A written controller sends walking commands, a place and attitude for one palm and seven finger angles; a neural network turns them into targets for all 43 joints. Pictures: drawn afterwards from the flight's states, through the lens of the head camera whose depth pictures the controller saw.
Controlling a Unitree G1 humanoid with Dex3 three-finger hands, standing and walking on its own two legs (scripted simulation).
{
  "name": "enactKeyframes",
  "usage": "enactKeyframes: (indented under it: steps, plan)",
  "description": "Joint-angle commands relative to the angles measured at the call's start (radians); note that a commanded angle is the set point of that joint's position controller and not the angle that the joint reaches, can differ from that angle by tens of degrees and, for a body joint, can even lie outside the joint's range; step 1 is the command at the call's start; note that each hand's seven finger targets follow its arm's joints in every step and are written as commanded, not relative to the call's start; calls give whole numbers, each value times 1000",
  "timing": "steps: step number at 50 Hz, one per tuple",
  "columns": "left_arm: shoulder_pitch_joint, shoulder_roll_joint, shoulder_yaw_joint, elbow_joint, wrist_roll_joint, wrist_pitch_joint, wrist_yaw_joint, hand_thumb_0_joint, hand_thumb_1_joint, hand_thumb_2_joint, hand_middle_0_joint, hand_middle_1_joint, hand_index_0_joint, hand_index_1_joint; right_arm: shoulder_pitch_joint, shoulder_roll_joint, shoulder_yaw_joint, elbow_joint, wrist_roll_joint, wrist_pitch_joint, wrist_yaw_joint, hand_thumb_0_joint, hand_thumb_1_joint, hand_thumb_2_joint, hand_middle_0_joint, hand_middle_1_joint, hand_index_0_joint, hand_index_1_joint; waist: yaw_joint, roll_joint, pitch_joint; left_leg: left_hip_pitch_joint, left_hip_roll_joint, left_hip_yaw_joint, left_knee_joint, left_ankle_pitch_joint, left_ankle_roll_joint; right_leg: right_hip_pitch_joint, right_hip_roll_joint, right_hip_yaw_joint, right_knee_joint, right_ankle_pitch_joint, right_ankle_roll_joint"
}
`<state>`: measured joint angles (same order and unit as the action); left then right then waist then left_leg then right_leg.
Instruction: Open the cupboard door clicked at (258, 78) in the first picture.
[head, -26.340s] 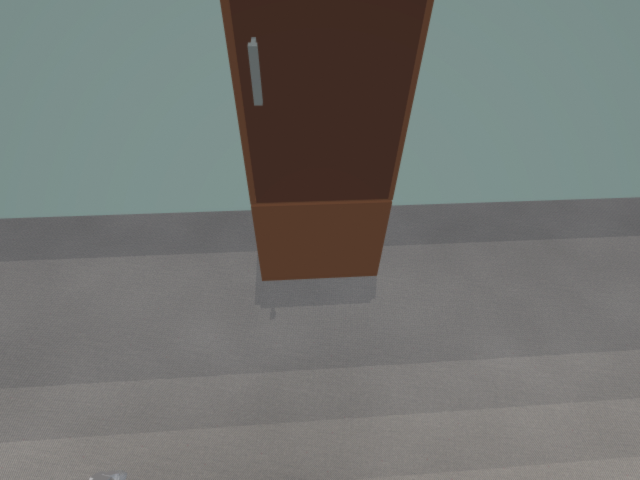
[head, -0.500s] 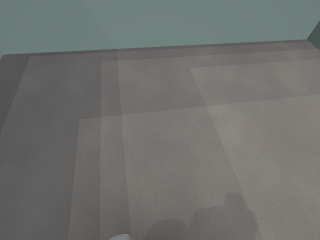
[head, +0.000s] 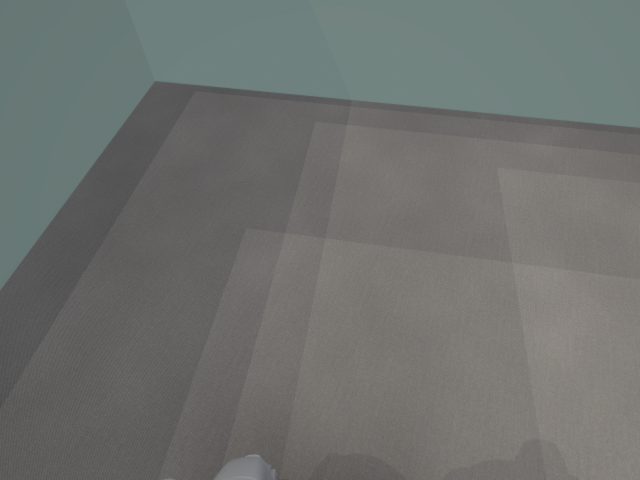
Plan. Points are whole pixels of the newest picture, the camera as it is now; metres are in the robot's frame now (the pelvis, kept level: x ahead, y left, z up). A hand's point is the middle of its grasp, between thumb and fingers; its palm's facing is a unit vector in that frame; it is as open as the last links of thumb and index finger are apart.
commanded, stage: turn to face it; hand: left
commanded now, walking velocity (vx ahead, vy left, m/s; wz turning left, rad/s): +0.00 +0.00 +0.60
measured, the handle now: out of the picture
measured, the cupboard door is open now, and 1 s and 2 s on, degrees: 42 42 42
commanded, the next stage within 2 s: none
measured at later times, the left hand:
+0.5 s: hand out of the picture +0.11 +0.18 -0.15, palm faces +0.26 -0.91 -0.31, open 7.4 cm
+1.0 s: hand out of the picture -0.03 +0.17 -0.19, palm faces +0.60 -0.76 -0.25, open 7.4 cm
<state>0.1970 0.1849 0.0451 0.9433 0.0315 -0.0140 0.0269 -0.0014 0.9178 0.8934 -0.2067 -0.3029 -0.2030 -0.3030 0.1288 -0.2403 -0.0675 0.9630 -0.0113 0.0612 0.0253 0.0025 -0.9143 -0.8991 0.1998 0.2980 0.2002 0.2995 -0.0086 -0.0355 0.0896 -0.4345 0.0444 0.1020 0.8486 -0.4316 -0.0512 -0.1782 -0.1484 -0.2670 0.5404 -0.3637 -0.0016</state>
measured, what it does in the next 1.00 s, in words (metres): steps on the spot, turning left: left foot, then right foot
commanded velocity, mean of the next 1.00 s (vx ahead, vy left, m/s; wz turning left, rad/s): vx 0.00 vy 0.00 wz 0.60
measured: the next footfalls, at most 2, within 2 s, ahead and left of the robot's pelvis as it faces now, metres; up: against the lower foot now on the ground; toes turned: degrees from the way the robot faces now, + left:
left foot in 0.10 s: +0.07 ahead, +0.13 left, +0.00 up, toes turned +11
right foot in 0.44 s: +0.13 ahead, -0.13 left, +0.00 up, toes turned +9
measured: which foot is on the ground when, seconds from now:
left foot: up 0.00-0.08, down 0.10-0.44, up 0.46-0.88, down 0.90-1.00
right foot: down 0.00-0.10, up 0.12-0.42, down 0.44-0.90, up 0.92-1.00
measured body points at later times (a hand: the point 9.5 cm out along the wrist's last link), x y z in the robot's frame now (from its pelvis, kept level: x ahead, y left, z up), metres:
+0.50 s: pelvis +0.06 -0.04 -0.01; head +0.11 -0.06 +0.43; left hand +0.09 +0.23 -0.13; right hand +0.20 -0.27 -0.18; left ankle +0.01 +0.10 -0.70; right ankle +0.09 -0.14 -0.74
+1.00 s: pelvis +0.06 -0.03 -0.01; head +0.09 +0.01 +0.43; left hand -0.06 +0.21 -0.17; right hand +0.30 -0.17 -0.14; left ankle -0.01 +0.05 -0.74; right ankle +0.11 -0.16 -0.68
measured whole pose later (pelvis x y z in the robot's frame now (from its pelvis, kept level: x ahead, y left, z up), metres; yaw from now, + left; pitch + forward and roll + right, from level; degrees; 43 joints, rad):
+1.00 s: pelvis +0.06 -0.03 -0.01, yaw +35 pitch +1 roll +0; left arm 0.22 0.25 0.08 0.96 0.02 0.07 0.02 0.00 0.91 0.89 -0.20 -0.30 -0.20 -0.30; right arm 0.11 -0.21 -0.05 0.90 -0.02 0.03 0.01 0.00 -0.91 -0.90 0.20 0.30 0.20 0.30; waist 0.01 -0.05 0.08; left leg -0.30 0.01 0.06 0.63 -0.35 0.03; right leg -0.45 -0.13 -0.10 1.07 -0.52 0.08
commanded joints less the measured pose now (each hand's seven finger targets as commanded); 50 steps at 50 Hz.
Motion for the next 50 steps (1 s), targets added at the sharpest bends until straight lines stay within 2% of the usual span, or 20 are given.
enactKeyframes:
  steps: [1, 3, 4, 5, 8, 11, 17, 20, 21, 22, 23, 24, 26, 28, 37, 42, 43, 44, 45, 50]
  plan:
    - [72, 233, 64, -48, -3, -15, 4, 0, 900, 900, -200, -300, -200, -300, -20, -37, -3, -106, -2, -29, 8, 0, -900, -900, 200, 300, 200, 300, 9, -159, -141, 55, -47, 76, -200, 78, 23, 158, -223, 72, 24, 900, -60]
    - [37, 226, 61, -68, -14, -15, -5, 0, 900, 900, -200, -300, -200, -300, 113, -118, -27, -84, -13, -38, 4, 0, -900, -900, 200, 300, 200, 300, -76, -27, -234, 369, -1, 26, -388, 388, 60, -18, -184, 28, 285, 689, 7]
    - [25, 155, 49, -113, -26, -9, -16, 0, 900, 900, -200, -300, -200, -300, 184, -248, -60, -81, -23, -47, -4, 0, -900, -900, 200, 300, 200, 300, -113, 298, -283, 571, 304, -388, -406, 837, 228, -348, -22, 28, 548, -45, 86]
    - [-21, 145, 37, -157, -16, 5, -7, 0, 900, 900, -200, -300, -200, -300, 238, -298, -66, -68, -8, -37, -9, 0, -900, -900, 200, 300, 200, 300, -122, 283, -318, 538, 434, -471, -424, 969, 327, -408, 26, 173, 681, -328, 79]
    - [-57, 142, 44, -120, -10, 26, -4, 0, 900, 900, -200, -300, -200, -300, 68, -212, -46, -106, -10, -46, -36, 0, -900, -900, 200, 300, 200, 300, -53, 258, -153, 313, 286, -340, -467, 665, 249, -439, 9, 277, 681, -155, 89]
    - [6, 122, 44, -85, -10, 36, -14, 0, 900, 900, -200, -300, -200, -300, 30, -186, -35, -118, -12, -56, -37, 0, -900, -900, 200, 300, 200, 300, -5, 177, -142, 291, 205, -245, -458, 727, 210, -384, 44, 257, 587, -71, 97]
    - [13, 105, 39, -110, -15, 34, -14, 0, 900, 900, -200, -300, -200, -300, -4, -194, -48, -128, -18, -40, -27, 0, -900, -900, 200, 300, 200, 300, 4, 193, -133, 188, 170, -286, -447, 532, 200, -219, 110, 211, 274, -50, 86]
    - [114, 124, 47, -96, -15, 13, -12, 0, 900, 900, -200, -300, -200, -300, -56, -183, -54, -146, -9, -32, -25, 0, -900, -900, 200, 300, 200, 300, 59, 171, -141, 61, 123, -295, -343, 418, 148, 4, 123, 190, -12, 123, 75]
    - [149, 188, 60, -94, -3, -1, -4, 0, 900, 900, -200, -300, -200, -300, -39, -129, -47, -153, 1, -33, -19, 0, -900, -900, 200, 300, 200, 300, 75, -21, -157, -66, 23, -218, -187, 217, 83, 138, -19, 328, -172, 181, 38]
    - [158, 288, 75, -98, 7, -6, 5, 0, 900, 900, -200, -300, -200, -300, -28, -61, -36, -173, 3, -36, -13, 0, -900, -900, 200, 300, 200, 300, 85, -343, -162, -212, -127, -77, 111, -190, 8, 184, -315, 635, -244, 359, -86]
    - [142, 269, 66, -105, -6, -5, 11, 0, 900, 900, -200, -300, -200, -300, -22, -113, -49, -161, -4, -23, -16, 0, -900, -900, 200, 300, 200, 300, 80, -301, -168, -165, -63, -164, 326, -208, 18, 68, -379, 634, -248, 378, -141]
    - [71, 233, 59, -117, -7, -1, 14, 0, 900, 900, -200, -300, -200, -300, -34, -95, -49, -141, -4, -12, -13, 0, -900, -900, 200, 300, 200, 300, 45, -234, -117, -171, -40, -173, 440, -130, 14, 7, -312, 576, -239, 325, -147]
    - [-23, 164, 35, -137, -9, -2, 12, 0, 900, 900, -200, -300, -200, -300, -9, -70, -40, -105, -8, -1, 3, 0, -900, -900, 200, 300, 200, 300, -10, -154, -78, -158, -9, -144, 485, 21, -5, -45, -194, 340, -205, 377, -88]
    - [-18, 147, 33, -138, -7, -8, 14, 0, 900, 900, -200, -300, -200, -300, 10, -56, -33, -88, -4, 3, 7, 0, -900, -900, 200, 300, 200, 300, -13, -174, -106, -144, -7, -116, 414, 56, -17, 10, -168, 250, -193, 461, -70]
    - [107, 199, 57, -79, -1, -6, 12, 0, 900, 900, -200, -300, -200, -300, -83, -20, -10, -104, 1, -8, 9, 0, -900, -900, 200, 300, 200, 300, 57, -144, -135, -59, -7, -9, 9, -41, -7, 172, -248, 155, -120, 681, -109]
    - [76, 228, 72, -69, -4, 0, -1, 0, 900, 900, -200, -300, -200, -300, -10, -49, -16, -107, 0, -23, 6, 0, -900, -900, 200, 300, 200, 300, 9, -121, -159, 152, -25, 35, -268, 82, 26, 68, -260, 87, 4, 583, -63]
    - [52, 218, 72, -73, -11, 2, -5, 0, 900, 900, -200, -300, -200, -300, 60, -82, -26, -92, -4, -29, 7, 0, -900, -900, 200, 300, 200, 300, -39, -44, -192, 302, -2, -2, -405, 216, 42, -22, -230, 46, 144, 503, -19]
    - [43, 162, 65, -110, -20, 9, -15, 0, 900, 900, -200, -300, -200, -300, 126, -203, -57, -84, -15, -38, -1, 0, -900, -900, 200, 300, 200, 300, -77, 250, -222, 472, 239, -347, -464, 525, 164, -294, -86, 8, 379, 41, 65]
    - [-41, 123, 39, -167, -14, 20, -12, 0, 900, 900, -200, -300, -200, -300, 180, -275, -69, -72, -12, -30, -13, 0, -900, -900, 200, 300, 200, 300, -107, 352, -192, 459, 408, -515, -494, 816, 293, -447, 2, 108, 539, -342, 91]
    - [-29, 132, 51, -95, -8, 41, -19, 0, 900, 900, -200, -300, -200, -300, 23, -179, -37, -109, -13, -47, -41, 0, -900, -900, 200, 300, 200, 300, -9, 182, -102, 276, 201, -298, -495, 628, 206, -422, 28, 255, 636, -52, 93]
